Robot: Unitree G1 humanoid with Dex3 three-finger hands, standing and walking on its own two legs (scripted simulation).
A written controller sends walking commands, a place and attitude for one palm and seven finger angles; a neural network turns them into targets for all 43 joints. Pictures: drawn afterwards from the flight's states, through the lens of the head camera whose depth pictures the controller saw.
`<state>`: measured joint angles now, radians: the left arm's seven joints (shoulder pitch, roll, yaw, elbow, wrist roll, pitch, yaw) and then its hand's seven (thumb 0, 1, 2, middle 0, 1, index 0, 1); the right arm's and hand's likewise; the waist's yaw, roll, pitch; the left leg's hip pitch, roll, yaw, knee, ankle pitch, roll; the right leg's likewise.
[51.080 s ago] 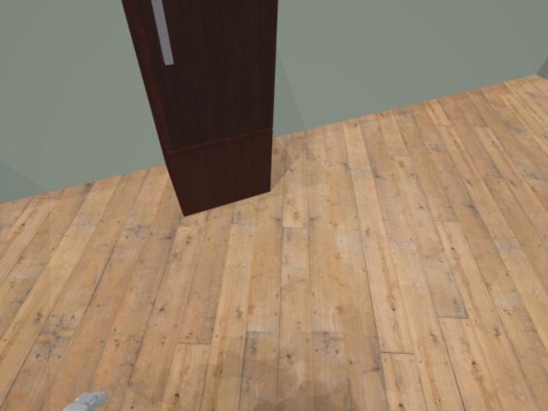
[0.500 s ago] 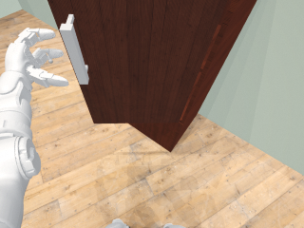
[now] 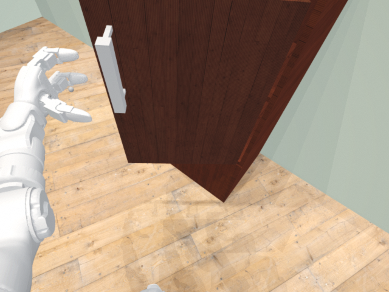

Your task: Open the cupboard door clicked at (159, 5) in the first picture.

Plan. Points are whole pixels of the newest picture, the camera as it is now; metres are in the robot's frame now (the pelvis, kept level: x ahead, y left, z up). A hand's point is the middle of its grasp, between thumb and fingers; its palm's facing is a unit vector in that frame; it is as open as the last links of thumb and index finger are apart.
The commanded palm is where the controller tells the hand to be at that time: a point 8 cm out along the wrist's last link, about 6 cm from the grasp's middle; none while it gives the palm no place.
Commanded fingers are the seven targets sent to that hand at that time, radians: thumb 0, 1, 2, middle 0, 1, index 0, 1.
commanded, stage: move the hooked fingers beside the handle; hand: left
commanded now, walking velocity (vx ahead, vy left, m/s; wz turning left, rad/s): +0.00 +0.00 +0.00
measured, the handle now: (115, 72) +0.54 +0.15 +0.12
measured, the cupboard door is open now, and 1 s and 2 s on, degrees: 39 39 39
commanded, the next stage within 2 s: slide the fingers in behind the handle in 0.26 s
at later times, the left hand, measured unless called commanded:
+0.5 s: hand (80, 89) +0.48 +0.21 +0.13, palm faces -0.02 -1.00 +0.02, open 14.0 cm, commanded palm +0.47 +0.25 +0.12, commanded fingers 0.00 -0.50 0.30 -0.30 -1.20 -0.30 -1.20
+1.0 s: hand (111, 85) +0.50 +0.15 +0.13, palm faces -0.01 -1.00 +0.01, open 14.0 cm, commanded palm +0.47 +0.20 +0.12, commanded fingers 0.00 -0.50 0.30 -0.30 -1.20 -0.30 -1.20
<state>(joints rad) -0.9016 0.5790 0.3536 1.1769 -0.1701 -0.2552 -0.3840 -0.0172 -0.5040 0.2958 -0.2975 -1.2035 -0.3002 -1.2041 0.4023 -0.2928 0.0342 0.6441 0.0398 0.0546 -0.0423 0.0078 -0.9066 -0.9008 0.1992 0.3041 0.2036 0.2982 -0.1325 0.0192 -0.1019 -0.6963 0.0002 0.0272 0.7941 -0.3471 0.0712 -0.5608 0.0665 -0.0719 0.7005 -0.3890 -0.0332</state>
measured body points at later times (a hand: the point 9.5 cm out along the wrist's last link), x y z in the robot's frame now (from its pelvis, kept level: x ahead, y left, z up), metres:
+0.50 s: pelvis -0.01 +0.01 +0.00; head +0.07 +0.03 +0.44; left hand +0.48 +0.26 +0.13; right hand -0.03 -0.26 -0.11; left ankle +0.02 +0.07 -0.71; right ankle -0.03 -0.10 -0.71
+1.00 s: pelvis -0.01 -0.01 +0.00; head +0.07 +0.00 +0.44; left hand +0.49 +0.21 +0.13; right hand -0.02 -0.28 -0.12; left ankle +0.02 +0.07 -0.71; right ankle -0.03 -0.10 -0.71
